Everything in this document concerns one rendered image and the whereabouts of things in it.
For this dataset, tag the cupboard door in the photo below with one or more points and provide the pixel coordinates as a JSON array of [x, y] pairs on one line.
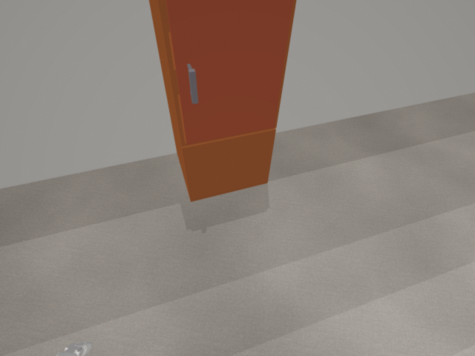
[[237, 48]]

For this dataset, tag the handle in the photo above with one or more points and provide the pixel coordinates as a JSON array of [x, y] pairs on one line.
[[193, 84]]

